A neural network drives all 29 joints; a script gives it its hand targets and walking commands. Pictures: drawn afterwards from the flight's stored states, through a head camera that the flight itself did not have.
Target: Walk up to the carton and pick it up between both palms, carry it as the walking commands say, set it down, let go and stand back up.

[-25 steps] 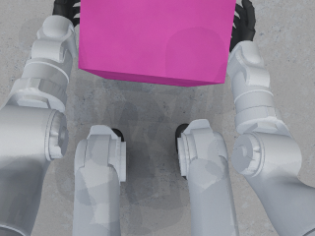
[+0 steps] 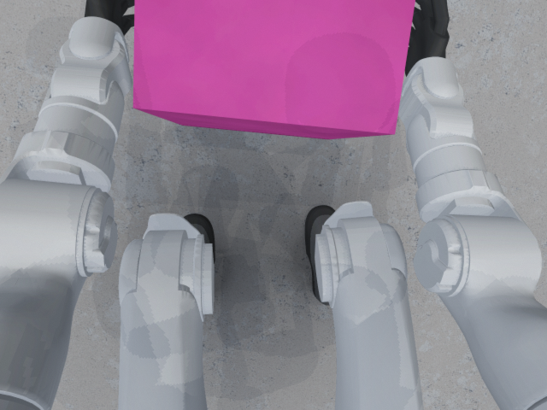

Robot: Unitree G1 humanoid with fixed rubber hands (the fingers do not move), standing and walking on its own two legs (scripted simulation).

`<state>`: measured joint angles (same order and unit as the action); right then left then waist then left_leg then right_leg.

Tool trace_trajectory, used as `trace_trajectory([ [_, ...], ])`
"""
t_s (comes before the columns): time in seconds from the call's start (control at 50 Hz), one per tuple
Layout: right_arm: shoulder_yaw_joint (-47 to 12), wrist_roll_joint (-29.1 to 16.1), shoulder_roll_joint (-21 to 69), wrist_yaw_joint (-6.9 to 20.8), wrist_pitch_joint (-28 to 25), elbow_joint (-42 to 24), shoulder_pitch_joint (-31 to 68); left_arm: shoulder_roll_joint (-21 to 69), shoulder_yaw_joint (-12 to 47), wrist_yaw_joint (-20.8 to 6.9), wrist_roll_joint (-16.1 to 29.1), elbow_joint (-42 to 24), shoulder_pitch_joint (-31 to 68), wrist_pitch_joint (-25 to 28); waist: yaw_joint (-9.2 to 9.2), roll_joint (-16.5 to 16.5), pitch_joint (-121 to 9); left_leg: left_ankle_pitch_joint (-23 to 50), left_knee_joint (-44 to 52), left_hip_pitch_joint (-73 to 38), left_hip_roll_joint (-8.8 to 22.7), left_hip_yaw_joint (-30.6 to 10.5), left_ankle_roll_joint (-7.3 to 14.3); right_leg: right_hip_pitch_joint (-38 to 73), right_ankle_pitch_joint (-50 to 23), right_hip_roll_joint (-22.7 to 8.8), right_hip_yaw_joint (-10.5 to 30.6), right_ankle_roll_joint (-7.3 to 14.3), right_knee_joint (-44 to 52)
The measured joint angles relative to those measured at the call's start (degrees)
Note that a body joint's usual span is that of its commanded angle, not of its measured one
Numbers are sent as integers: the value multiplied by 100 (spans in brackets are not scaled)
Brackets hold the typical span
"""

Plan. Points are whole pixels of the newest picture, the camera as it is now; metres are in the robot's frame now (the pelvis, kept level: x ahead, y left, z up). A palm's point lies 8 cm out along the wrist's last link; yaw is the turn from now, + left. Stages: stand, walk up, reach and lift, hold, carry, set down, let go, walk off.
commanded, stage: set down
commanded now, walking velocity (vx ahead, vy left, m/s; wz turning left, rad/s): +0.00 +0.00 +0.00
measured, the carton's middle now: (266, 62) +0.51 -0.01 -0.24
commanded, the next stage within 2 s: let go in 1.84 s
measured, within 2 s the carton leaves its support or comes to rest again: neither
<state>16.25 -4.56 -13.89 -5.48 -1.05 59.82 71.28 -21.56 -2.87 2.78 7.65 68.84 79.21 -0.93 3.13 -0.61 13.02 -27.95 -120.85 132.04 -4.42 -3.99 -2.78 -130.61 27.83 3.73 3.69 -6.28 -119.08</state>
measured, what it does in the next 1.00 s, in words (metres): rises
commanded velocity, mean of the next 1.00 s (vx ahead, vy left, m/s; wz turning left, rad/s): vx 0.00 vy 0.00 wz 0.00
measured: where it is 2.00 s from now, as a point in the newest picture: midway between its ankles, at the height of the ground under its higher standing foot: (261, 277)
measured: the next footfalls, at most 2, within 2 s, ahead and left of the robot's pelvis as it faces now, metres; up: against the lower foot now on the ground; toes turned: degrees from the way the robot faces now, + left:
none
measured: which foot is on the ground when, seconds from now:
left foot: down 0.00-1.00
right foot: down 0.00-1.00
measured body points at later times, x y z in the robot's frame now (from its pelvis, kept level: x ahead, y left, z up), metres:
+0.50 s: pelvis +0.02 +0.00 +0.00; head +0.36 +0.01 +0.29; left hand +0.54 +0.21 -0.17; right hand +0.51 -0.24 -0.16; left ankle +0.13 +0.12 -0.35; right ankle +0.14 -0.14 -0.35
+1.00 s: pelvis +0.02 +0.00 +0.07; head +0.33 +0.00 +0.40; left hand +0.55 +0.21 -0.04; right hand +0.51 -0.25 -0.03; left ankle +0.13 +0.12 -0.35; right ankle +0.14 -0.14 -0.35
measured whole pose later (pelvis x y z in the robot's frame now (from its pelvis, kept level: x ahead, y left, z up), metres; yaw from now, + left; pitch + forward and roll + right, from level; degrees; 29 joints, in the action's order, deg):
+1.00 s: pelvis +0.02 +0.00 +0.07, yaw -1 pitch +42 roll -2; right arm 14.1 -10.1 -18.1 -2.2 5.9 44.4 54.7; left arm -24.4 -9.6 -1.9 5.6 50.7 61.6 -7.2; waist 3.0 -0.3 -0.2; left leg -31.7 -110.4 121.1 -1.0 -2.7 -1.5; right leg -121.0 30.1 1.9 2.3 -3.4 -108.6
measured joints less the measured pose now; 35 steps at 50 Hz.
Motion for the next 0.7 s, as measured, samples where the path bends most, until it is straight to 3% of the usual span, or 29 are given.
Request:
trace_trajectory([
  [0.18, -394, -600, -203, -83, -145, -37, -284, -73, 157, 195, 154, -574, -489, 133, 6, -13, 125, -171, 2, 1, 34, -17, 41, 29, 178, -83, -68, 45, 27],
  [0.36, -489, -1001, -612, 23, -86, -473, -710, -225, 85, 147, 158, -1144, -978, 70, -14, 15, -27, -414, -250, -53, 139, 10, 56, 25, 342, -123, -122, 127, -216],
  [0.56, -560, -991, -532, 104, 114, -605, -869, -425, -155, -129, 237, -1078, -1175, -42, -81, 60, -158, -399, -126, -273, 253, 72, 81, 181, 284, -132, -120, 191, -115],
  [0.7, -389, -838, -446, 15, 255, -883, -1005, -474, -180, -219, 308, -1301, -1208, -194, 10, 27, -287, -362, 46, -461, 241, 104, 133, 404, 283, -200, -116, 184, 56],
])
